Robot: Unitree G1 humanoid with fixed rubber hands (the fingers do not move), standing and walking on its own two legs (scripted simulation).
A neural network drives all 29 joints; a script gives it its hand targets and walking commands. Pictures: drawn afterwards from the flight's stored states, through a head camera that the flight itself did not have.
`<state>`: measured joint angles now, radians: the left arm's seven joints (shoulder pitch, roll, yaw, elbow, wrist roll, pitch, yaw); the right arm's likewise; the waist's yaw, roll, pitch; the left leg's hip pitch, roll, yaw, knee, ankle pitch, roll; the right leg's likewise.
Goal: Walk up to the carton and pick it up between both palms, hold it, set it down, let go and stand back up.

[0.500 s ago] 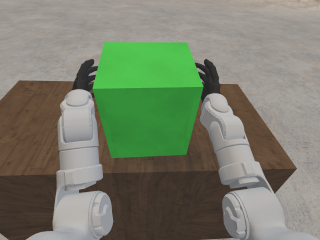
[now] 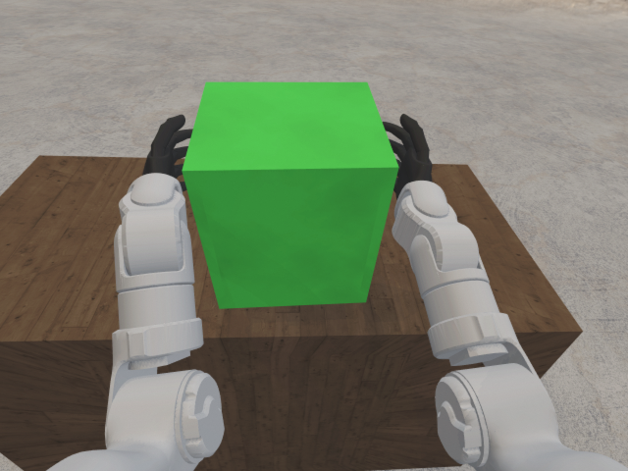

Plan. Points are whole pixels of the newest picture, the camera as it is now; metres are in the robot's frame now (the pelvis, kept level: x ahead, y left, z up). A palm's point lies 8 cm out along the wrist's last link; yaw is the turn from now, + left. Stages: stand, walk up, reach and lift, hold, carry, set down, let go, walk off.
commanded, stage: hold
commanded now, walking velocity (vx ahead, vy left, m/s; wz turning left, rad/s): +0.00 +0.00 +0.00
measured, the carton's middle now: (290, 199) +0.39 +0.01 +0.18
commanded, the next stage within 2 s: none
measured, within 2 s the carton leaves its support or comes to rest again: neither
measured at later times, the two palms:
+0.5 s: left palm (165, 180) +0.37 +0.15 +0.23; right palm (414, 184) +0.36 -0.14 +0.23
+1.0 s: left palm (156, 182) +0.36 +0.16 +0.23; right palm (406, 176) +0.37 -0.13 +0.23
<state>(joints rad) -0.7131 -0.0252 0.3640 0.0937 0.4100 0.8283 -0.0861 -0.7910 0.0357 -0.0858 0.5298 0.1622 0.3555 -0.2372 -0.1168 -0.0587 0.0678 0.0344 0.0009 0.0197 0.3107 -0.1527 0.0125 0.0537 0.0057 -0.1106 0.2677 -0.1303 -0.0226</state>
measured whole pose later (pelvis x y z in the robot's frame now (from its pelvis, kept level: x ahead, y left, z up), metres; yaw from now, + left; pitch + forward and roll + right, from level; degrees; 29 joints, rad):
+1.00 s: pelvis +0.00 +0.00 +0.00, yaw +1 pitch -11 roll -1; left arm -0.70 -0.02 0.37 0.08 0.41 0.84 -0.09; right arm -0.81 0.03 -0.06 0.53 0.18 0.37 -0.25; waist -0.11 -0.05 0.06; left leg 0.04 0.00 0.01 0.32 -0.16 0.01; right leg 0.07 0.01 -0.12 0.26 -0.13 -0.03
